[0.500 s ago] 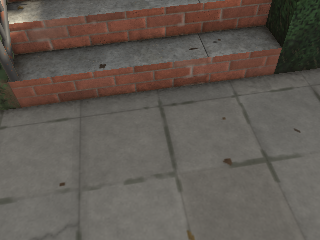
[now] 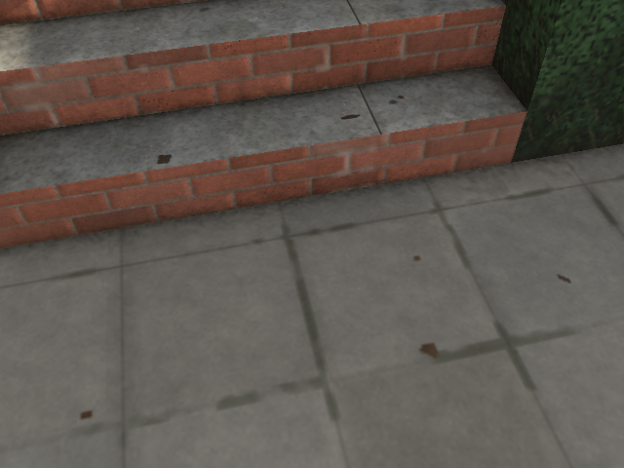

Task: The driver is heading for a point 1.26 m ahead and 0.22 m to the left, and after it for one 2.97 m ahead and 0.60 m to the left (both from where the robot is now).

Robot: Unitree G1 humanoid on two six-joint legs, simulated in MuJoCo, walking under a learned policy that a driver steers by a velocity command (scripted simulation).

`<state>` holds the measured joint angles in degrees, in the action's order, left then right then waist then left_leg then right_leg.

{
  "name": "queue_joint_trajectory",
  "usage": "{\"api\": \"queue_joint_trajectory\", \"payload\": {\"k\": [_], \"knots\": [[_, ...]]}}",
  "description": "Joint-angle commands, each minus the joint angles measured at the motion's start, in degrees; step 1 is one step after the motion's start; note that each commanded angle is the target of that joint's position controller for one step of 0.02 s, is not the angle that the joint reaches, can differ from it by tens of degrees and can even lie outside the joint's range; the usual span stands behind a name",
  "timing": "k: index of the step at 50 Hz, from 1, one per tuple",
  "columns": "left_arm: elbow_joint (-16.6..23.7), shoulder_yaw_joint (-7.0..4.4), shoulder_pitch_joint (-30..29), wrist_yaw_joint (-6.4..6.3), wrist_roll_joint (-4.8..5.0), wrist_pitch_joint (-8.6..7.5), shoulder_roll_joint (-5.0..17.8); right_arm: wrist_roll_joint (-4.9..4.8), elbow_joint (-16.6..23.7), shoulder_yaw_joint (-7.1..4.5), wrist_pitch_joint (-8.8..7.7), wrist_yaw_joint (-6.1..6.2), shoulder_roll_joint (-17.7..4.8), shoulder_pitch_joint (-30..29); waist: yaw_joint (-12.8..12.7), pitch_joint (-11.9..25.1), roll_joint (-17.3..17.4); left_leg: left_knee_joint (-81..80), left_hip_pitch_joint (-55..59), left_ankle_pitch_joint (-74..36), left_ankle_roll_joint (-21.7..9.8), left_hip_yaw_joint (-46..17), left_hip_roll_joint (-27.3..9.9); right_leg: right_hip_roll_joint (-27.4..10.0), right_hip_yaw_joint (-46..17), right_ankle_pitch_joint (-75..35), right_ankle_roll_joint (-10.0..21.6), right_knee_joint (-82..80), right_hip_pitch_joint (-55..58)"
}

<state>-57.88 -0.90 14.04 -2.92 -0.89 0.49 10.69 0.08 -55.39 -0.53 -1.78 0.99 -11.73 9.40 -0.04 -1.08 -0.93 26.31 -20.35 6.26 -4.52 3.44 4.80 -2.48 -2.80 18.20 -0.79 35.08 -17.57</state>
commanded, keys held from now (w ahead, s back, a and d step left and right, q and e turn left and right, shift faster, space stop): no key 0.24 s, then w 0.76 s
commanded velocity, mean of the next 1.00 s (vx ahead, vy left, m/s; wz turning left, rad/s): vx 0.27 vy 0.00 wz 0.00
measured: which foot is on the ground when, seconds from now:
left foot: down 0.00-1.00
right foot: down 0.00-0.54, up 0.56-1.00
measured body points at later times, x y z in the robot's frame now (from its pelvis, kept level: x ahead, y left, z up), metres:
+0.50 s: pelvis +0.10 +0.00 +0.00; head +0.11 +0.02 +0.45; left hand +0.04 +0.24 -0.15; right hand +0.19 -0.25 -0.13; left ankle +0.13 +0.10 -0.72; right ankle +0.01 -0.13 -0.73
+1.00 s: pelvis +0.33 +0.01 +0.00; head +0.37 +0.01 +0.44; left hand +0.57 +0.22 -0.10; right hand +0.24 -0.24 -0.14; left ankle +0.14 +0.11 -0.73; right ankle +0.52 -0.10 -0.71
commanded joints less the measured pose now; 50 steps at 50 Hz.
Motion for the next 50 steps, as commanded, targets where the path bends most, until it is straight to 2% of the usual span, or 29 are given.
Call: {"api": "queue_joint_trajectory", "payload": {"k": [1,2,4,7,9,12,13,14,16,17,18,20,22,23,25,26,27,28,29,30,31,32,33,35,39,42,45,48,50], "knots": [[-1.3,-1.21,9.5,0.05,-0.93,0.71,5.9,-0.77,2.3,-1.46,0.05,0.62,-6.5,-0.8,-1.8,-3.4,1.5,-12.8,-8.4,29.5,0.5,-10.6,-8.8,-1.0,-0.4,4.9,3.9,-10.2,4.5],[-1.8,-1.58,8.2,0.04,-0.23,0.04,7.0,-0.61,2.1,-1.63,0.18,0.96,-6.3,-0.1,-0.4,-5.0,-3.3,-9.2,-2.0,23.4,1.5,-7.1,-6.1,-0.9,-1.6,12.8,4.8,-13.4,-3.5],[-1.8,-1.26,5.1,0.11,-0.02,-1.72,5.1,0.06,1.2,-1.42,0.06,1.33,-4.7,1.5,1.3,-3.8,-7.4,-3.6,7.0,13.1,1.6,-5.7,-5.3,-1.5,-2.9,14.9,4.1,-18.1,-8.5],[-1.6,-1.47,3.8,0.35,0.59,-3.38,4.5,0.70,-0.7,-1.37,0.12,1.32,-4.3,3.9,2.0,-2.4,-4.3,-2.0,9.5,8.0,0.9,-5.2,-5.4,-1.4,-2.8,10.0,3.2,-17.6,-7.0],[-2.0,-1.39,5.7,0.38,0.81,-3.50,3.8,0.33,-1.3,-1.39,0.13,1.18,-4.6,3.6,0.9,-2.6,-0.8,-2.7,7.6,8.3,0.4,-5.8,-6.0,-0.4,-1.6,6.0,3.3,-16.0,-4.4],[-2.6,-1.31,7.7,0.51,0.78,-3.50,3.7,-0.02,-1.8,-1.22,-0.13,0.91,-4.0,3.0,0.1,-1.2,0.1,-2.0,7.4,4.0,0.3,-5.9,-6.0,0.0,-0.7,0.0,3.5,-13.9,-0.9],[-3.2,-1.41,9.4,0.56,0.85,-3.42,3.9,-0.15,-2.5,-1.15,-0.16,0.86,-3.8,3.9,-0.3,0.5,-0.1,-0.8,8.0,7.8,0.2,-4.9,-5.1,0.3,-0.4,3.7,4.0,-14.1,0.2],[-3.3,-1.90,10.3,0.56,1.21,-3.26,5.4,-0.57,-2.9,-1.38,-0.16,0.86,-4.3,4.3,-0.6,0.1,-1.0,1.6,6.4,15.1,-0.1,-3.4,-3.7,0.1,-1.4,9.9,5.4,-14.4,0.4],[-2.8,-2.68,12.4,0.61,1.83,-3.53,7.7,-0.97,-2.1,-1.47,-0.88,0.55,-4.3,2.0,-2.2,-3.7,-3.4,7.2,-2.8,22.9,-0.6,-2.1,-2.5,-5.2,-9.2,21.7,9.9,-18.9,2.5],[-2.7,-3.18,13.6,0.69,2.17,-4.12,9.2,-1.32,-1.1,-1.18,-1.77,0.16,-3.2,-0.2,-2.9,-5.9,-6.1,11.5,-8.5,18.9,-0.7,-0.7,-2.4,-10.6,-16.4,23.4,12.7,-22.7,5.8],[-2.5,-3.70,13.0,0.73,2.27,-4.76,10.5,-1.41,-0.3,-0.98,-2.68,-0.29,-2.6,-1.6,-3.0,-7.8,-7.6,14.9,-12.5,15.5,-1.2,-1.6,-4.3,-15.3,-21.9,20.8,15.1,-24.1,7.8],[-2.3,-3.57,13.1,1.02,1.79,-5.82,9.0,-1.64,0.7,-1.34,-4.06,-1.10,-3.9,-3.5,-2.9,-7.8,-6.1,18.9,-18.4,18.0,-2.1,-3.7,-7.1,-17.8,-22.9,8.2,16.0,-23.3,13.6],[-1.6,-3.55,11.9,1.53,2.22,-5.80,8.6,-2.25,1.1,-1.53,-4.82,-1.75,-4.3,-3.7,-1.9,-6.5,-5.0,14.2,-16.3,18.6,-2.2,-3.0,-7.9,-15.7,-17.7,0.6,13.7,-21.9,15.7],[-1.1,-3.60,10.5,1.72,2.55,-5.48,8.9,-2.35,0.6,-1.65,-4.95,-1.97,-4.1,-2.8,-0.8,-5.9,-4.8,9.4,-10.2,15.4,-1.9,-1.1,-6.8,-13.3,-13.8,-0.2,12.2,-21.3,13.0],[-0.2,-3.67,8.1,2.05,2.56,-4.83,9.7,-2.06,-3.4,-2.75,-4.49,-1.97,-4.7,5.7,3.2,-3.0,-4.7,4.4,9.9,6.3,-0.8,3.2,-1.9,-7.7,-6.8,-5.6,9.4,-16.7,2.0],[0.4,-3.54,6.5,2.07,2.39,-4.98,9.6,-1.99,-5.4,-3.77,-4.05,-1.74,-6.2,12.6,6.6,-0.5,-3.8,4.0,19.0,6.0,-1.4,1.1,-2.5,-5.5,-3.7,-12.3,7.8,-10.3,-2.7],[2.1,-2.67,3.8,2.23,2.22,-5.43,6.4,-1.77,-6.9,-5.30,-3.89,-1.15,-11.1,21.2,10.0,1.7,7.1,-4.5,27.9,12.2,-5.8,-15.8,-13.4,0.6,3.5,-13.1,3.8,9.0,-11.9],[3.7,-1.50,4.6,2.12,2.09,-6.71,1.7,-1.37,-7.4,-5.73,-4.14,-1.41,-15.0,26.8,10.2,5.8,19.9,-14.7,35.9,14.1,-13.6,-41.3,-26.0,6.6,3.6,9.0,1.8,27.6,-24.2],[4.0,-2.15,3.4,2.37,3.12,-7.62,4.5,-0.54,-6.7,-4.06,-4.86,-1.43,-10.5,21.8,7.1,2.9,12.5,-14.6,32.7,15.5,-13.7,-42.9,-27.8,3.0,-2.8,10.9,3.4,37.7,-29.6],[4.6,-2.39,2.0,2.84,3.76,-8.13,6.0,-0.55,-4.8,-3.14,-5.31,-1.66,-7.7,16.1,4.9,-0.6,8.1,-14.3,28.7,12.9,-11.5,-35.6,-25.9,0.0,-3.3,5.4,5.3,39.5,-31.5],[4.4,-2.67,1.4,2.82,3.46,-8.23,6.4,-0.44,-3.5,-2.59,-5.48,-2.10,-6.8,12.0,3.2,-1.6,4.6,-15.1,25.2,9.5,-9.5,-28.8,-23.3,-2.6,-2.3,-0.4,6.0,37.6,-30.3],[4.5,-3.22,0.7,2.63,2.73,-8.13,6.9,-0.33,-2.8,-2.19,-5.44,-2.51,-6.4,10.2,2.2,-2.4,3.1,-16.0,22.4,4.5,-8.1,-23.9,-21.1,-4.1,-1.5,-4.3,6.1,34.4,-28.7],[4.4,-3.63,0.8,2.68,2.39,-7.72,7.1,-0.18,-2.9,-1.69,-5.12,-2.61,-5.2,10.2,1.4,-2.1,3.6,-16.6,20.6,-0.7,-6.8,-19.2,-18.8,-4.9,-0.6,-6.5,5.9,32.2,-26.1],[4.6,-3.58,0.3,2.94,2.33,-6.77,5.5,-0.04,-3.8,-1.47,-4.58,-2.24,-5.4,12.8,0.9,-2.1,4.5,-17.2,19.7,-9.4,-6.4,-14.2,-16.9,-4.9,1.3,-8.6,4.7,29.2,-25.1],[8.9,-2.85,-9.8,3.01,1.77,-6.16,4.2,0.18,-3.8,-1.62,-3.92,-0.86,-7.7,14.6,2.0,-4.5,3.4,-19.3,17.5,-14.2,-6.6,-10.2,-16.1,-4.5,2.9,-16.1,2.3,15.5,-27.4],[11.2,-2.12,-16.8,3.68,2.13,-6.46,3.8,-0.10,-3.7,-1.86,-3.88,-0.32,-8.5,16.3,3.8,-5.6,4.4,-21.0,15.8,-11.7,-5.8,-7.7,-14.9,-2.3,4.9,-22.6,2.1,3.9,-22.5],[13.0,-1.76,-21.3,4.55,2.53,-6.63,4.4,-0.74,-4.9,-2.14,-3.74,-0.30,-8.4,19.3,4.6,-7.1,4.5,-20.6,19.9,-11.0,-6.0,-7.3,-16.8,-1.4,4.8,-23.6,3.1,-1.6,-22.0],[14.5,-1.93,-22.7,5.61,2.62,-7.20,5.8,-0.82,-5.2,-2.73,-3.13,-0.17,-9.0,19.2,3.0,-6.3,4.9,-16.2,26.5,-19.6,-5.2,-6.6,-19.0,-0.5,4.7,-19.6,5.4,-4.9,-20.8],[13.4,-3.19,-16.8,5.62,2.51,-7.35,8.6,-0.47,-4.6,-3.31,-2.63,-0.13,-10.6,17.7,-0.9,-0.8,7.4,-8.0,28.6,-39.1,-4.0,-5.8,-19.0,2.9,6.8,-15.6,7.4,-4.8,-10.6]]}}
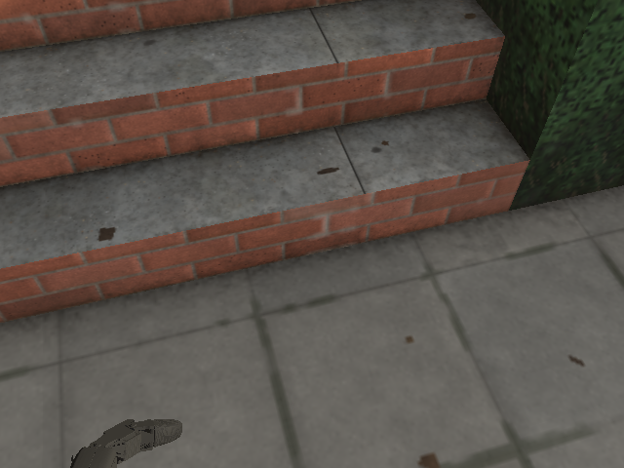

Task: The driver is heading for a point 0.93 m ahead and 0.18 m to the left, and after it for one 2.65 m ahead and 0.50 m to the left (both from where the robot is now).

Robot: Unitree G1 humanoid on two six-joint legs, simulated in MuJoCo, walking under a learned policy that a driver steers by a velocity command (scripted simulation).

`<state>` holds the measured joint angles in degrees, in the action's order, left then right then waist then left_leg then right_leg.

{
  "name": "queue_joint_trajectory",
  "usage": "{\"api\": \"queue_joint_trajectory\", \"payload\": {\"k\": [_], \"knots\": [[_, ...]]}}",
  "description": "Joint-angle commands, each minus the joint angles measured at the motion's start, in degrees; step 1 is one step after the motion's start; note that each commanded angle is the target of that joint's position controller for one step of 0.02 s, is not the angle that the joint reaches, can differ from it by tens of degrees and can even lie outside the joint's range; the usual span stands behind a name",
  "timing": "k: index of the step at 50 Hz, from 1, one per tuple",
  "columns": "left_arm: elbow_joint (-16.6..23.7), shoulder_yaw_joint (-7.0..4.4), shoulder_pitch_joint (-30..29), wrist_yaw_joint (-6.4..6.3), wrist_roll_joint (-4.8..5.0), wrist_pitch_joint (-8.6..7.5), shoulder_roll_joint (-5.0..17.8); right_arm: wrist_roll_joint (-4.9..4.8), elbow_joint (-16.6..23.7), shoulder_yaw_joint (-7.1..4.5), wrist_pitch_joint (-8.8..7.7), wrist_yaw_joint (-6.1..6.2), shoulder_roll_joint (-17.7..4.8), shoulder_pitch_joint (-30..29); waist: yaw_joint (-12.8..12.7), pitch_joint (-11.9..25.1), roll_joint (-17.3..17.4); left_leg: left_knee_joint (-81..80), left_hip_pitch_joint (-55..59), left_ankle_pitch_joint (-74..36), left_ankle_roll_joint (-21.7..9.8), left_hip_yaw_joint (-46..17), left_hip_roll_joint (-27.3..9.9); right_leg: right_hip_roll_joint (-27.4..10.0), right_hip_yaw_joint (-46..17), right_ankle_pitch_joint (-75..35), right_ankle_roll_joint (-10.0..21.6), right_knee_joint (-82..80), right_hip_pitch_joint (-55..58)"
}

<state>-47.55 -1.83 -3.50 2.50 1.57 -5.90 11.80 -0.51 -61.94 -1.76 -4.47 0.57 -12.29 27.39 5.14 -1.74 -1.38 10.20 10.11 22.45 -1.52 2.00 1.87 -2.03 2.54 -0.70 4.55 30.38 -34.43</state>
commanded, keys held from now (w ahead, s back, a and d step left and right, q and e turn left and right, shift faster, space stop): w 1.00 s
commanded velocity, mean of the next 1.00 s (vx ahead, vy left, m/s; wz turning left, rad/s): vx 0.49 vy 0.00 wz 0.00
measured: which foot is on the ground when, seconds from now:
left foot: down 0.00-0.06, up 0.08-0.54, down 0.56-1.00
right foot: up 0.00-0.02, down 0.04-0.58, up 0.60-1.00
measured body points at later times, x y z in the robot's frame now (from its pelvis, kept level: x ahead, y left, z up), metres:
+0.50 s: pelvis +0.28 -0.01 +0.02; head +0.30 +0.00 +0.47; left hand +0.26 +0.24 -0.13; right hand +0.47 -0.24 -0.09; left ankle +0.45 +0.13 -0.69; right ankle +0.18 -0.11 -0.72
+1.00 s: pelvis +0.54 +0.02 +0.02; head +0.57 +0.02 +0.47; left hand +0.72 +0.24 -0.11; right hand +0.49 -0.22 -0.13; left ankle +0.45 +0.11 -0.72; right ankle +0.68 -0.10 -0.70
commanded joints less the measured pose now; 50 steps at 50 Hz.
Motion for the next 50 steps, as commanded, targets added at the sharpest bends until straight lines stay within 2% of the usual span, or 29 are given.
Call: {"api": "queue_joint_trajectory", "payload": {"k": [1,2,3,4,5,6,7,8,10,12,14,19,20,21,22,25,27,28,29,30,31,32,33,34,35,37,41,46,50], "knots": [[0.5,-3.57,9.7,-0.12,0.12,-0.87,9.8,0.47,2.4,-2.04,0.54,0.22,-9.9,-1.5,-10.8,5.1,8.5,18.3,-3.6,-62.7,-5.9,-2.7,-14.1,4.5,2.7,3.8,3.6,-0.5,17.5],[-2.4,-4.75,21.1,-0.70,-0.17,-0.60,12.7,0.87,3.6,-1.49,0.59,0.01,-9.0,-2.9,-15.5,12.1,7.5,33.2,-14.8,-54.9,-4.2,-1.9,-11.9,-0.5,-3.0,3.4,6.5,1.3,35.7],[-4.2,-6.06,29.8,-1.01,-1.88,-0.28,18.2,0.73,4.2,0.48,-0.42,-0.85,-1.8,4.1,-13.2,23.2,-6.3,58.6,-39.1,-25.0,-0.1,-0.5,-1.8,-17.0,-30.4,14.5,16.1,-1.2,60.2],[-4.7,-4.62,29.6,-0.96,-1.79,-0.11,14.2,-0.37,3.0,0.68,-2.24,-1.39,-1.8,4.0,-12.9,27.7,-10.1,69.2,-47.0,7.9,-1.0,-9.8,2.0,-21.6,-48.0,19.9,17.5,-12.4,61.8],[-4.1,-3.57,23.6,-0.84,-0.94,-0.31,11.0,-2.00,5.5,-0.83,-3.28,-1.53,-7.2,-2.5,-11.9,17.0,-8.4,72.2,-52.5,5.7,-2.3,-10.2,-2.0,-19.0,-39.9,21.2,13.5,-14.2,53.1],[-2.7,-2.72,17.2,-0.76,-0.78,-0.45,8.7,-2.44,7.2,-1.12,-3.61,-1.13,-8.6,-7.5,-9.8,9.9,-3.8,69.8,-51.8,0.0,-2.9,-7.9,-5.5,-17.0,-30.4,16.7,11.4,-16.0,42.0],[-2.3,-2.07,13.4,-0.31,-1.30,-0.78,6.8,-1.76,7.5,-1.51,-3.29,-0.51,-8.2,-9.4,-7.4,5.8,0.4,66.0,-48.9,-4.1,-2.8,-6.7,-7.8,-14.6,-24.0,11.3,10.1,-18.1,32.4],[-2.4,-1.62,11.5,0.00,-1.81,-1.22,5.5,-0.99,7.2,-1.92,-2.37,-0.04,-7.2,-8.0,-4.9,4.3,-0.6,62.4,-44.5,-6.5,-2.8,-7.1,-9.9,-12.2,-19.0,8.4,8.7,-19.8,26.4],[-3.7,-1.55,12.1,0.27,-1.91,-1.37,5.4,-0.71,6.7,-1.74,-0.71,0.30,-4.2,-5.2,-3.0,3.0,-2.3,58.9,-40.6,-7.5,-2.3,-6.4,-10.8,-10.1,-14.4,6.8,9.0,-22.5,20.3],[-4.9,-1.87,14.3,-0.44,-2.02,-1.48,7.5,-0.40,8.0,-2.04,-0.01,0.55,-4.7,-8.0,-2.7,0.8,-2.2,54.6,-43.3,-10.8,-1.1,-5.7,-11.5,-9.6,-11.7,5.0,9.9,-24.5,18.4],[-5.7,-2.15,17.0,-1.41,-2.02,-1.34,8.9,0.11,10.0,-2.44,0.05,0.64,-5.8,-13.5,-3.9,-0.8,-1.5,47.8,-48.5,-16.9,0.1,-5.7,-12.1,-9.7,-10.8,3.8,9.9,-25.4,20.4],[-6.9,-2.31,22.1,-2.63,-1.24,-0.65,10.3,0.00,13.0,-2.03,-0.70,-0.29,-4.5,-24.1,-7.2,-1.5,-1.4,29.7,-48.1,-29.1,0.8,-3.2,-9.4,-8.2,-6.6,2.1,7.3,-25.3,25.2],[-8.4,-1.58,25.2,-1.89,-2.59,-0.67,7.6,3.39,13.8,-0.55,0.69,-2.31,-1.7,-24.5,-6.7,-2.4,0.0,27.6,-42.7,-28.8,1.2,1.7,-8.0,-6.5,-3.8,3.1,6.6,-25.5,22.8],[-8.7,-1.62,26.5,-1.69,-2.78,-0.67,7.6,3.23,14.2,-0.44,1.32,-3.11,-1.3,-26.4,-7.9,-3.2,-1.5,26.7,-40.5,-29.1,1.2,2.3,-7.6,-6.5,-3.7,4.2,6.3,-25.8,22.2],[-8.8,-1.88,26.8,-1.69,-2.96,-0.64,8.3,2.70,15.0,-0.58,1.59,-3.32,-2.5,-27.5,-8.0,-3.6,-2.1,25.4,-40.2,-27.9,0.9,1.7,-7.6,-7.3,-4.1,4.1,6.2,-25.3,24.3],[-9.1,-2.84,26.5,-2.27,-3.44,-0.18,11.2,2.63,16.8,-1.28,0.97,-2.98,-5.8,-28.2,-7.0,-3.5,-2.8,20.8,-40.9,-18.2,-0.9,0.7,-6.8,-11.0,-5.8,-3.0,5.3,-20.7,33.6],[-9.5,-3.04,26.2,-2.59,-3.64,0.29,11.4,2.71,14.9,-1.97,-0.18,-2.38,-6.9,-20.8,-3.9,-0.3,-3.2,16.5,-33.2,-12.3,-2.6,1.6,-4.3,-10.8,-5.0,-14.7,4.0,-11.0,37.2],[-9.6,-2.48,26.7,-2.56,-3.86,0.58,9.6,3.33,11.6,-2.68,-1.07,-1.73,-8.4,-11.0,-0.4,5.2,-0.8,13.7,-21.5,-12.9,-4.1,1.6,-3.4,-7.6,-2.6,-17.7,2.8,1.2,35.0],[-7.4,-1.16,27.8,-2.38,-2.54,0.42,5.6,4.78,9.8,-3.85,-1.83,-0.84,-13.2,-1.0,2.1,14.4,7.0,13.3,-3.9,-8.8,-8.0,-12.5,-15.7,-3.4,0.9,-4.1,1.1,19.1,21.9],[-7.0,-0.72,32.7,-1.95,-1.06,0.11,2.8,4.03,7.8,-5.71,-1.38,-0.88,-19.0,2.3,-0.3,18.3,22.1,6.5,8.4,-6.7,-13.8,-36.8,-26.5,6.5,2.1,29.8,-0.3,34.6,1.9],[-7.6,-2.09,27.6,-2.14,-2.37,0.39,8.8,2.67,9.1,-4.70,-0.88,-1.19,-14.3,-2.7,-1.0,14.0,11.2,4.9,4.1,-2.7,-11.8,-35.1,-23.5,2.7,-4.9,28.8,1.1,38.8,-2.8],[-6.8,-2.08,23.8,-1.62,-2.32,0.17,8.3,2.30,10.1,-3.64,-0.97,-1.46,-10.4,-7.9,-2.4,8.4,7.2,4.3,-3.0,-4.7,-10.6,-27.0,-21.3,0.0,-5.0,22.8,1.5,38.1,-3.0],[-6.8,-1.70,22.0,-1.30,-2.18,0.22,6.8,2.23,10.4,-2.98,-1.23,-1.66,-7.8,-10.6,-3.5,5.6,4.9,2.2,-8.7,-9.5,-9.6,-21.7,-19.1,-2.0,-4.8,18.6,1.3,35.7,-0.8],[-6.9,-1.60,21.2,-1.18,-2.97,0.79,6.2,1.76,9.9,-2.43,-1.45,-1.51,-6.0,-11.4,-4.5,3.3,5.1,0.6,-12.6,-14.7,-8.7,-17.4,-17.2,-3.2,-4.5,16.9,0.8,33.4,1.2],[-7.3,-1.30,22.0,-0.95,-3.65,1.52,5.3,1.49,9.0,-2.08,-1.69,-1.33,-5.1,-11.4,-5.6,3.0,5.9,-0.2,-14.9,-18.9,-8.1,-14.2,-15.9,-3.7,-4.1,15.8,0.0,32.3,3.6],[-7.6,-1.08,22.0,-0.69,-4.01,2.30,4.4,1.18,7.4,-2.03,-2.47,-1.21,-5.4,-8.7,-6.3,3.1,5.4,-0.6,-15.4,-27.9,-8.8,-10.9,-15.2,-3.5,-3.0,14.5,-0.9,31.8,4.3],[-5.3,-0.83,14.2,-0.35,-4.28,2.73,4.6,0.74,5.2,-1.97,-2.63,-1.01,-6.3,-5.3,-5.5,0.3,5.4,-3.0,-14.3,-29.8,-9.5,-6.6,-13.9,-4.8,-1.1,8.7,-2.9,25.1,-1.3],[-2.2,0.11,4.3,-0.72,-3.29,2.12,3.2,1.27,3.7,-1.38,-2.50,-0.77,-6.1,-3.0,-3.5,-2.1,6.0,-2.7,-13.7,-35.1,-8.7,-2.6,-11.8,-2.3,1.9,3.5,-3.3,8.7,2.4],[-1.8,-0.08,4.0,-1.30,-3.07,1.39,4.5,1.44,3.0,-1.50,-2.41,-0.33,-6.8,-3.2,-4.4,-1.5,6.9,2.4,-9.6,-42.7,-7.6,-2.8,-14.0,-0.8,1.5,6.3,-1.2,2.4,6.7]]}}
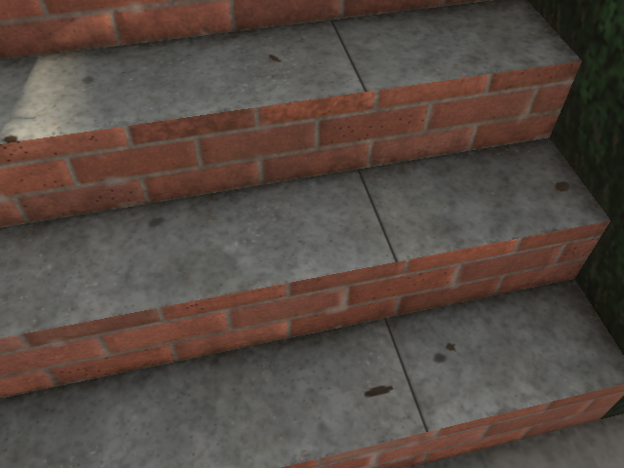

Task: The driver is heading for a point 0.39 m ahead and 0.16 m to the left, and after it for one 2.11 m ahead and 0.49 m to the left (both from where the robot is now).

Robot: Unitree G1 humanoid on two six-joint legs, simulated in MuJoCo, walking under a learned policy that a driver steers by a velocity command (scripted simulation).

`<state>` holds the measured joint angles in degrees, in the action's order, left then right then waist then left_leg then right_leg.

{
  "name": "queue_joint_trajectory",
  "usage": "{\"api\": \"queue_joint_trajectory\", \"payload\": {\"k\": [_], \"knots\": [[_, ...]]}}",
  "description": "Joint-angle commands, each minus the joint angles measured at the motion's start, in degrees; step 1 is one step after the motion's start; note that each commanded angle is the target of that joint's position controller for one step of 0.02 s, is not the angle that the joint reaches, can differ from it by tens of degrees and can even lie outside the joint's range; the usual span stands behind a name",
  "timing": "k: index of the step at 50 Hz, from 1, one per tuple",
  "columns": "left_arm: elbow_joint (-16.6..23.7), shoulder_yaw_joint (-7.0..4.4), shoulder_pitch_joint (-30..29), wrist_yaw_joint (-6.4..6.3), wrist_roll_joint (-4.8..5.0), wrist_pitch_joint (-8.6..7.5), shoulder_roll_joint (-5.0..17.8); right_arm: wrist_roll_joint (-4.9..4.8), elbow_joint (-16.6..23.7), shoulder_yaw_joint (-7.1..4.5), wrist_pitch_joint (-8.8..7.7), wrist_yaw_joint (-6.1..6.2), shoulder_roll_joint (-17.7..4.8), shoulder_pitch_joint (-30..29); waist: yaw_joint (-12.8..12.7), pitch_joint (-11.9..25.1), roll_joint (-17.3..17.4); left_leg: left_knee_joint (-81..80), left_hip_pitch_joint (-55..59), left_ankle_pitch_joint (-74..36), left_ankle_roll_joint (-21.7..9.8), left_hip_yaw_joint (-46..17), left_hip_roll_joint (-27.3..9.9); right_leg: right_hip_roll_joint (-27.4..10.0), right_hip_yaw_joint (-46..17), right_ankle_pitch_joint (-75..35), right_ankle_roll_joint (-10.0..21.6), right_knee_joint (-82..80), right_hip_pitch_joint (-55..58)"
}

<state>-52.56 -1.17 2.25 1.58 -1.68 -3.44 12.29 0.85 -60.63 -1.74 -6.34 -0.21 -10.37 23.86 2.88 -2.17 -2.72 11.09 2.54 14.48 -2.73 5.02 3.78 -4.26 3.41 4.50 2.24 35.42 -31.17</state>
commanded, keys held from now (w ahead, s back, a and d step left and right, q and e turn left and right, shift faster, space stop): w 0.04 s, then w+q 0.76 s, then w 0.20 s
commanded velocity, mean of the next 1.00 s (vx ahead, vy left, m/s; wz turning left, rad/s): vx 0.50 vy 0.00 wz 0.39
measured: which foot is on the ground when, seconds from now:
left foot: down 0.00-0.10, up 0.12-0.86, down 0.88-1.00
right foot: up 0.00-0.06, down 0.08-0.88, up 0.90-1.00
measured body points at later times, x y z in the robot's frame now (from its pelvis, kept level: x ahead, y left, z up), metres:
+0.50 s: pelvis +0.18 -0.03 +0.00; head +0.19 -0.03 +0.45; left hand +0.14 +0.22 -0.14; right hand +0.34 -0.24 -0.14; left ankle +0.16 +0.08 -0.60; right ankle +0.16 -0.10 -0.74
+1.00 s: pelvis +0.38 +0.18 +0.08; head +0.43 +0.20 +0.52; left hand +0.36 +0.46 -0.05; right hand +0.63 +0.06 -0.05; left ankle +0.45 +0.28 -0.55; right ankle +0.29 -0.04 -0.44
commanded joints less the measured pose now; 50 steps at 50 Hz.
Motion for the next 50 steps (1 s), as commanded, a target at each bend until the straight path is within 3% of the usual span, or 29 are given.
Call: {"api": "queue_joint_trajectory", "payload": {"k": [1,3,4,5,6,7,8,10,14,17,19,21,23,25,27,32,37,38,39,40,41,42,43,44,45,46,47,48,50], "knots": [[2.9,-0.92,-0.4,-0.56,0.13,-1.43,4.5,0.04,1.6,-1.56,-0.37,0.54,-9.0,-0.4,-2.9,-0.1,8.3,4.1,-1.0,-39.0,-6.0,-5.9,-16.3,2.2,0.7,2.8,2.0,-3.9,5.6],[-0.5,-1.64,9.3,-1.39,-0.50,-2.72,5.1,-0.10,1.9,-1.26,0.23,0.64,-8.6,-2.2,-7.1,4.9,5.1,17.3,-1.4,-45.3,-4.4,-5.1,-13.5,4.9,2.1,0.0,3.7,-11.1,17.7],[-2.3,-2.57,16.8,-2.01,-1.56,-3.49,8.1,-0.49,3.1,-0.60,0.17,0.74,-7.5,-3.2,-9.9,9.7,2.1,27.8,-9.4,-34.6,-3.2,-4.6,-10.9,-0.9,-3.5,-4.4,5.1,-11.4,29.7],[-2.6,-4.28,22.0,-2.23,-2.59,-3.52,15.2,-2.31,4.8,0.88,0.14,0.68,-2.0,1.8,-8.3,15.0,-10.0,45.8,-27.3,-6.1,-0.8,-0.2,-3.0,-16.9,-23.7,-9.3,10.5,-13.9,44.6],[-3.3,-4.97,21.3,-1.64,-0.67,-2.24,15.2,-1.44,2.7,-0.22,0.92,1.35,-5.6,3.7,-7.3,16.7,-10.1,54.6,-32.4,14.7,-1.2,-4.2,-0.4,-20.1,-31.4,-8.9,12.9,-19.0,42.1],[-1.5,-3.84,15.1,-1.31,0.21,-1.89,10.8,-0.21,2.2,-0.87,1.52,1.30,-7.2,1.5,-4.6,10.4,-4.1,56.7,-33.4,11.7,-2.1,-7.4,-4.2,-17.5,-24.8,0.3,11.2,-20.3,34.7],[-0.4,-2.72,10.6,-1.09,0.63,-1.92,6.5,0.17,2.3,-0.79,1.61,0.80,-6.2,-1.3,-3.7,5.6,-1.4,55.1,-32.9,7.6,-1.9,-7.8,-6.4,-14.7,-19.1,4.4,9.5,-23.6,27.6],[-0.7,-1.73,8.9,-1.67,0.75,-2.63,4.1,0.89,2.8,-0.86,2.39,0.25,-5.0,-4.1,-2.0,1.4,-1.4,51.3,-29.7,2.6,-1.0,-7.5,-8.4,-11.0,-10.7,-1.8,6.1,-27.4,20.5],[-1.5,-1.77,11.3,-2.35,0.75,-4.02,5.7,1.12,2.8,-1.35,3.36,-0.05,-4.1,-5.0,-0.6,5.5,-1.3,54.2,-30.6,-2.9,0.2,-5.6,-7.5,-9.7,-0.5,-23.5,5.9,-23.2,21.9],[-2.0,-1.76,14.1,-2.97,0.74,-3.72,5.8,1.40,5.3,-1.25,4.06,-0.20,-3.7,-11.8,-2.5,5.4,-1.8,55.0,-36.8,-5.9,1.0,-4.7,-8.6,-11.1,0.7,-19.5,6.5,-23.2,24.6],[-2.1,-1.93,16.0,-2.99,-0.47,-3.30,6.2,1.41,4.9,-1.00,5.36,0.53,-2.3,-10.9,-2.1,6.9,-3.6,66.2,-38.5,-3.0,0.8,-0.7,-7.3,-13.1,0.2,-16.3,8.2,-20.9,25.0],[-3.0,-2.23,19.7,-3.16,-0.77,-3.21,6.6,1.96,7.6,-1.55,6.34,1.44,-3.0,-15.8,-3.7,3.9,-1.1,78.2,-48.2,0.1,0.3,-2.0,-8.4,-15.9,-3.7,-2.3,11.0,-22.4,26.2],[-3.5,-1.92,20.7,-3.56,-0.69,-3.31,6.1,2.33,10.4,-2.20,6.08,0.51,-4.1,-21.4,-4.2,-1.1,3.5,75.2,-57.5,-2.5,0.9,-6.8,-9.8,-16.1,-4.2,4.9,9.8,-24.2,29.7],[-3.0,-1.83,20.0,-3.89,-1.35,-3.59,6.4,2.38,11.2,-2.10,5.78,-0.08,-2.9,-22.5,-3.9,-1.2,3.3,71.8,-56.2,-3.3,1.8,-6.0,-9.0,-15.8,-1.1,-4.6,8.4,-22.6,30.6],[-3.8,-2.14,23.2,-4.06,-1.78,-3.83,6.6,2.08,12.1,-2.00,6.81,1.20,-1.4,-22.5,-4.7,1.8,-1.6,80.7,-57.5,4.0,1.3,-2.4,-7.9,-17.5,-0.3,-7.7,9.3,-21.2,34.1],[-6.4,-2.48,29.7,-4.03,-2.91,-3.98,6.3,1.71,19.0,-2.28,6.89,2.61,-0.6,-32.8,-7.9,-4.5,-0.1,99.2,-82.8,18.5,-0.8,-7.8,-9.2,-22.5,-2.7,2.0,10.2,-24.4,46.5],[-9.4,-1.83,31.4,-2.45,-2.63,-4.43,6.7,0.70,30.4,0.49,7.13,3.40,3.8,-46.9,-8.9,-8.3,-1.9,112.7,-99.5,31.1,-5.0,-5.3,-8.5,-23.3,3.3,1.9,5.9,-29.9,50.5],[-9.4,-1.70,29.7,-2.20,-2.69,-4.36,7.3,0.40,33.0,1.11,6.98,3.21,3.9,-48.2,-7.3,-9.3,-1.6,109.8,-100.1,32.1,-5.6,-5.5,-9.4,-22.7,6.2,1.1,4.6,-31.2,49.2],[-9.5,-1.07,26.1,-2.04,-1.86,-3.31,6.3,0.17,36.7,2.78,6.79,2.85,5.3,-49.8,-4.2,-9.6,0.8,97.8,-93.3,31.7,-5.8,-3.3,-11.3,-17.3,12.1,-1.5,1.9,-32.9,41.6],[-8.8,-0.98,24.5,-2.55,-1.59,-2.74,6.7,0.05,38.3,3.40,6.69,2.09,5.2,-49.2,-3.2,-8.3,1.1,88.5,-83.8,28.2,-5.2,0.8,-10.8,-14.2,15.4,-6.0,2.3,-35.0,36.0],[-6.2,-0.65,18.6,-2.78,0.92,-2.19,7.5,-0.45,37.0,4.70,7.02,0.48,6.4,-40.3,0.9,-3.3,2.6,68.2,-52.7,15.1,-6.8,3.8,-9.9,-10.7,20.2,-28.4,4.3,-37.2,18.9],[-1.8,-0.76,18.0,-2.37,3.22,-2.63,9.9,-1.17,32.4,2.51,7.74,0.05,1.1,-28.4,2.2,8.5,-0.7,68.8,-28.3,6.7,-6.0,10.8,-1.2,-10.9,17.8,-66.5,9.0,-28.1,14.8],[0.6,-2.64,14.8,-0.97,4.57,-3.69,18.8,-0.64,27.8,-0.12,8.59,0.48,-3.7,-8.4,10.7,22.2,-10.4,69.2,-12.4,5.1,-7.0,8.6,3.1,-14.0,14.9,-96.7,8.4,-10.0,20.3],[2.1,-4.77,11.6,0.93,7.43,-4.40,23.3,-0.30,24.8,-2.29,7.99,0.83,-7.8,1.0,16.4,29.3,-10.6,54.5,-3.8,1.5,-8.8,-2.2,2.9,-12.0,11.5,-94.2,5.2,11.5,20.4],[6.7,-4.14,10.3,3.17,5.96,-5.38,16.0,-0.25,23.0,-5.04,7.91,2.00,-16.9,-1.4,12.4,29.9,10.8,28.0,3.9,-7.3,-12.2,-37.1,-11.2,2.1,7.7,-9.7,-2.4,43.5,0.0],[6.9,-2.61,16.2,3.75,3.49,-4.97,9.5,-0.23,22.4,-6.80,8.30,2.89,-20.9,-3.9,7.3,39.8,16.5,14.7,4.4,-13.3,-9.2,-55.9,-18.6,9.5,-11.4,8.3,-1.3,65.3,-1.2],[8.1,-1.82,18.2,2.76,2.26,-3.55,3.4,0.87,21.4,-6.27,7.75,2.17,-18.4,-9.3,1.4,34.8,9.7,14.8,-2.0,4.2,-7.0,-51.0,-18.9,6.5,-15.2,4.6,-0.3,69.6,-4.2],[9.8,-1.71,14.1,1.71,1.00,-2.23,2.1,0.73,18.2,-4.93,7.45,1.36,-13.9,-11.7,-0.9,24.1,3.6,14.4,-11.7,12.3,-7.5,-49.4,-17.7,4.5,-10.3,0.2,-0.1,70.7,-7.6],[11.1,-0.39,11.7,-0.90,-2.10,-0.75,-2.9,0.56,12.2,-1.83,6.05,0.91,-3.3,-14.4,-5.5,7.1,3.3,19.2,-27.4,17.4,-6.9,-36.9,-11.2,3.2,-9.6,-2.2,1.3,75.6,-13.8]]}}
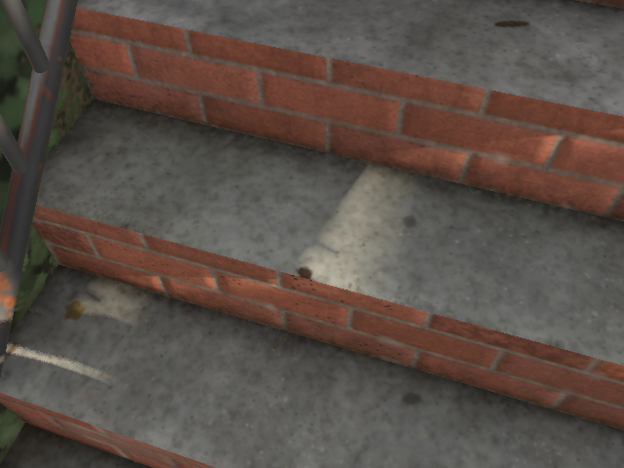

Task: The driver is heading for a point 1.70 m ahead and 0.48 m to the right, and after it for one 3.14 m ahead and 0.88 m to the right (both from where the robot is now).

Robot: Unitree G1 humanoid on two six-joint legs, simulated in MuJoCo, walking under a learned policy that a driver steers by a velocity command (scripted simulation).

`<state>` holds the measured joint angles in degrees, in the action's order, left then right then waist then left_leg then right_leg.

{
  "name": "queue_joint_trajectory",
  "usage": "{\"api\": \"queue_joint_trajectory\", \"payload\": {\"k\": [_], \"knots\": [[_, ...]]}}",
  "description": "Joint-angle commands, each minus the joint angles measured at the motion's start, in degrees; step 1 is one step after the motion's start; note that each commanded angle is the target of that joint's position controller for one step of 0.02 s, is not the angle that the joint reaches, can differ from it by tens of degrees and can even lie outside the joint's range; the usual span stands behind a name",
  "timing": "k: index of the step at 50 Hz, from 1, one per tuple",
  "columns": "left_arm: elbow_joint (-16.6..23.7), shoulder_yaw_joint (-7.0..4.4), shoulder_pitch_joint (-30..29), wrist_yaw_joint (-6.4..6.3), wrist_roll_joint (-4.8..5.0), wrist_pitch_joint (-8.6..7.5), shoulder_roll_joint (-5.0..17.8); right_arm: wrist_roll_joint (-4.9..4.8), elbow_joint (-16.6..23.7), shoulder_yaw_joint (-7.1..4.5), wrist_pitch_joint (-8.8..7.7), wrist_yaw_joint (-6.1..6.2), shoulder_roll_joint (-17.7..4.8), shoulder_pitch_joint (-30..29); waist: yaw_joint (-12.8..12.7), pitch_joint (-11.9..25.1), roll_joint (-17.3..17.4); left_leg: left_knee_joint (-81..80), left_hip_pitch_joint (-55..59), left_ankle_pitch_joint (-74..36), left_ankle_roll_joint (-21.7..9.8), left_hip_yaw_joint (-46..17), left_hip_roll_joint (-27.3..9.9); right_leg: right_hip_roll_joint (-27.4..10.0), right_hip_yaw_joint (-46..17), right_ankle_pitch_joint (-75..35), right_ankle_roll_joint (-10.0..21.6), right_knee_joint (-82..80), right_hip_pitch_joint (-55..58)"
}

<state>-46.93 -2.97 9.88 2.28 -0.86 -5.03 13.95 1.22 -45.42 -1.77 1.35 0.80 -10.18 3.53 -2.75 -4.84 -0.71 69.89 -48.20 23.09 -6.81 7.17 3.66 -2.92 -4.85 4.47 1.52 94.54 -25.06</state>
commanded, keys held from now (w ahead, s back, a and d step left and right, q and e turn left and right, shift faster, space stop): w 0.78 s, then w+e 0.22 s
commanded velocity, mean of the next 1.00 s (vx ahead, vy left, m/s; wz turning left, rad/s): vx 0.50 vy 0.00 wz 0.01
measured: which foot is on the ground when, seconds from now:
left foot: down 0.00-0.48, up 0.50-0.86, down 0.88-1.00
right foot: up 0.00-0.44, down 0.46-0.90, up 0.92-1.00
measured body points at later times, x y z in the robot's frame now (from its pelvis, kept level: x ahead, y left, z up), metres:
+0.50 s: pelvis +0.28 +0.01 +0.18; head +0.29 +0.04 +0.63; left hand +0.44 +0.22 +0.06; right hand +0.26 -0.23 +0.04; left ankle +0.15 +0.06 -0.54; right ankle +0.31 -0.06 -0.43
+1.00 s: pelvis +0.58 +0.08 +0.44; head +0.63 +0.08 +0.89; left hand +0.53 +0.32 +0.29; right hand +0.72 -0.15 +0.32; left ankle +0.65 +0.19 -0.23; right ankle +0.44 -0.07 -0.07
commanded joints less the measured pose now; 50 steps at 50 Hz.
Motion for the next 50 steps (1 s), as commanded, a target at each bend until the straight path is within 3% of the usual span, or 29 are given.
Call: {"api": "queue_joint_trajectory", "payload": {"k": [1,3,4,5,9,10,13,17,18,20,21,23,24,25,26,28,30,33,37,39,40,41,43,44,45,46,47,48,50], "knots": [[6.6,2.09,5.1,-2.35,-2.52,1.36,-5.9,0.89,-5.1,-0.95,-2.42,-0.66,-0.7,6.7,-1.3,9.2,4.0,-40.1,22.2,8.2,-3.2,-35.9,-11.4,3.8,-1.6,-2.2,3.0,23.8,-23.6],[9.3,3.51,1.3,-3.31,-2.38,2.03,-8.7,0.39,-9.2,-0.38,-4.45,-0.99,0.3,10.4,-1.7,7.0,3.3,-41.9,22.0,-0.3,-2.3,-31.9,-12.2,3.6,-2.9,-1.6,4.2,29.4,-32.2],[7.7,2.63,2.0,0.70,2.21,1.69,0.1,6.86,-9.0,1.09,-3.05,-4.99,-2.1,15.2,3.1,3.9,-0.4,-44.0,19.7,-9.6,-1.1,-35.8,-11.4,9.8,-18.2,-11.8,11.1,26.1,-43.8],[6.8,1.66,1.8,1.04,2.52,0.61,1.6,7.53,-9.3,0.45,-2.91,-6.20,-3.7,14.9,1.9,4.4,-0.9,-45.9,20.6,-8.9,1.0,-34.0,-12.7,8.5,-17.1,-13.9,12.2,23.7,-46.3],[6.6,4.39,1.3,2.05,0.25,0.28,-2.8,5.95,-16.2,1.91,-4.22,-6.86,-3.8,22.1,-2.9,4.7,0.4,-47.3,31.9,0.2,3.0,-26.5,-12.2,12.1,-13.1,-7.9,14.5,50.4,-70.1],[8.4,4.22,-2.2,1.62,0.88,1.51,-0.5,7.12,-15.7,1.75,-4.88,-7.83,-6.4,19.5,-4.7,5.9,-3.6,-48.4,23.5,-1.2,5.9,-19.5,-9.4,10.6,-8.3,-15.4,13.2,38.9,-62.6],[12.7,3.79,-16.0,1.34,3.15,4.20,1.6,5.67,-14.5,1.95,-6.32,-7.54,-8.0,22.9,-0.2,8.7,8.7,-57.0,16.1,-13.4,1.3,-15.0,-9.2,6.6,6.9,-7.1,8.4,34.0,-53.5],[11.4,6.45,-15.5,0.38,-0.90,7.36,-3.9,4.45,-20.0,3.86,-6.48,-8.27,-6.6,37.3,2.9,11.1,10.8,-54.9,49.3,-37.7,-6.8,-18.6,-16.5,3.4,7.9,2.6,8.0,24.5,-70.7],[11.8,5.70,-13.8,0.91,-1.87,7.71,-2.0,2.59,-16.2,3.78,-7.13,-8.85,-6.7,26.1,-2.5,12.9,8.8,-56.8,39.3,-59.0,-7.6,-11.3,-15.9,3.4,16.0,6.1,8.1,10.9,-51.8],[15.6,4.51,-20.2,3.57,0.55,10.60,2.1,0.67,-17.0,2.69,-7.67,-9.93,-14.7,29.2,-3.8,17.4,13.7,-54.9,29.1,-125.5,-12.1,-12.6,-18.2,10.3,22.2,14.7,6.1,-3.0,-26.4],[3.5,7.57,-6.8,-1.16,-0.44,7.52,-7.4,-5.79,-14.7,0.20,-8.59,0.85,-10.4,25.2,-2.0,23.3,5.2,-49.2,46.3,-126.6,-2.6,-1.6,-15.5,10.8,25.6,22.2,7.2,-13.8,-16.6],[0.0,6.63,5.1,-3.83,2.69,4.67,-2.1,-7.16,-14.9,-0.44,-9.67,4.35,-14.1,26.5,-7.1,24.1,15.4,-32.9,52.9,-134.2,-2.0,-7.1,-18.9,11.8,16.8,31.2,8.4,-29.3,-6.9],[-3.5,4.88,14.9,-3.82,1.97,4.09,3.1,-5.81,-12.6,-1.08,-10.12,3.83,-13.9,23.0,-11.4,24.4,11.8,-18.3,45.1,-121.0,-1.5,-9.2,-17.6,8.9,2.9,31.3,12.1,-37.6,4.2],[-7.6,2.34,20.4,-4.81,0.05,5.45,10.7,-4.39,-7.9,-0.74,-10.52,1.11,-8.5,16.8,-12.4,21.5,-9.1,7.8,23.0,-69.5,2.2,-5.9,-5.4,-4.3,-25.1,22.5,21.9,-57.0,13.0],[-9.1,0.69,15.2,-6.19,-1.77,6.21,9.0,1.00,-2.5,-1.10,-10.48,-0.83,-6.7,8.9,-9.2,16.7,-12.3,44.3,3.2,-19.7,4.1,-11.3,5.3,-9.6,-51.2,16.1,27.9,-75.0,11.6],[-11.1,1.06,10.3,-5.27,-1.76,3.30,2.0,2.67,8.4,2.83,-9.81,-2.21,6.7,-0.4,-0.7,3.2,-1.2,62.9,-18.9,-12.0,-2.5,-21.5,3.1,-9.4,-37.5,32.5,19.5,-71.6,5.7],[-13.6,2.83,7.6,-3.69,-1.98,0.56,-6.7,2.02,9.9,3.88,-7.49,-0.85,7.1,2.6,5.5,-3.1,6.1,59.3,-21.5,-10.2,-3.9,-23.0,0.6,-6.9,-20.3,21.7,11.2,-71.5,-1.6],[-11.9,2.49,5.1,-2.59,-0.26,-1.67,-4.5,0.66,10.9,3.76,-5.50,-0.27,3.7,1.6,8.4,-6.9,8.0,42.2,-18.6,-8.4,-1.0,-15.9,-1.5,-4.6,-4.6,6.6,8.2,-78.2,-7.1],[-14.0,0.98,17.2,-3.06,0.37,-4.01,1.0,-0.09,18.8,2.96,-5.04,1.34,3.9,-11.9,2.7,-2.8,-2.0,53.8,-34.9,4.1,-2.2,-7.3,-6.5,-10.1,-3.1,-4.6,11.6,-87.1,15.7],[-17.0,0.95,25.4,-4.41,1.80,-2.76,-0.8,0.95,23.1,4.22,-4.49,0.61,4.3,-19.9,-0.9,0.2,-2.3,34.9,-28.4,6.1,-2.8,-0.4,-9.4,-5.8,1.6,-11.1,10.0,-92.2,20.2],[-13.9,0.78,19.9,-4.88,3.41,-1.88,-0.2,-1.29,23.3,6.17,-4.43,-0.53,6.9,-19.3,1.1,3.2,-1.3,7.6,-0.7,5.4,-3.6,3.6,-8.3,-2.8,7.4,-26.0,10.3,-97.1,6.9],[-25.3,2.11,35.2,5.75,-6.44,0.02,5.3,-0.90,28.7,9.30,1.64,-6.35,6.1,-33.8,4.8,27.9,-17.1,11.3,17.3,6.1,-2.0,2.4,2.1,-9.7,-2.4,-85.3,19.7,-89.0,-4.6],[-15.7,-2.76,19.4,10.51,-1.83,-2.47,15.8,-2.65,18.3,5.10,4.00,-7.47,-4.0,-10.3,14.3,27.1,-15.7,-11.2,18.2,-7.6,-1.2,2.6,5.7,-14.2,0.0,-117.0,16.4,-74.6,19.1],[-15.4,-3.76,15.3,10.01,-2.42,-2.31,15.4,-1.31,10.6,2.80,4.13,-4.94,-7.2,7.7,18.7,32.8,-9.8,-22.0,37.3,-16.6,-3.1,-6.1,2.1,-14.0,-1.4,-104.7,13.2,-58.5,12.6],[-15.2,-0.14,26.5,11.19,-6.45,-1.79,5.1,-1.12,2.2,2.53,3.21,-3.90,-10.0,25.9,18.0,50.0,11.7,-31.4,68.2,-30.7,-18.3,-38.1,-13.9,-5.5,-6.7,-60.8,12.2,-39.1,-9.6],[-19.8,-1.24,29.1,11.30,-4.49,-0.30,5.6,0.68,-0.1,1.25,3.15,-3.71,-11.9,33.1,20.3,45.1,18.1,-46.7,55.7,-12.0,-22.2,-63.8,-22.5,4.6,-12.8,-18.4,9.7,-4.2,-12.5],[-18.2,-1.31,21.2,10.04,-2.58,0.21,2.7,1.38,-7.4,0.09,-0.15,-3.65,-13.6,28.2,15.0,23.9,11.6,-49.9,43.0,13.6,-13.9,-56.8,-20.5,6.7,-15.1,-17.5,9.8,15.3,-29.1],[-16.5,0.22,17.6,7.20,-1.31,0.30,-3.1,-0.01,-9.3,0.62,-1.99,-3.72,-10.2,18.3,9.9,16.2,10.7,-47.0,36.0,13.1,-10.8,-48.2,-19.4,7.1,-14.3,-15.0,10.5,25.6,-39.1],[-13.9,1.40,12.8,3.94,-1.30,0.93,-4.1,-0.58,-12.2,4.75,-3.91,-4.34,6.4,6.6,4.0,16.4,-4.3,-44.4,33.3,-5.6,-7.5,-29.1,-18.4,4.1,-14.1,-10.6,14.1,29.1,-42.4]]}}
Velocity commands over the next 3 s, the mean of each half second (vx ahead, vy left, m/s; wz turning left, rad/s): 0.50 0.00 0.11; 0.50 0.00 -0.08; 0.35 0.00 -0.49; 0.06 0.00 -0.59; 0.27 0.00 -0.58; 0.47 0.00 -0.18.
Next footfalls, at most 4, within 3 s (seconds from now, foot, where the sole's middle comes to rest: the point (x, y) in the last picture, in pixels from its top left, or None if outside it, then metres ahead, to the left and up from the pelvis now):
0.46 right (389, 457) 0.36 -0.06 -0.46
0.88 left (236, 197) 0.69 0.19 -0.27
1.30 right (403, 12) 0.91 -0.06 -0.07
1.84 left None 1.13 0.22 0.13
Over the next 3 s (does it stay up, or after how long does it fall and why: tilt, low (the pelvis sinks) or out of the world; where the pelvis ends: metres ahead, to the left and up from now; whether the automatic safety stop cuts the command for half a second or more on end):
stays up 1.02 -0.04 0.84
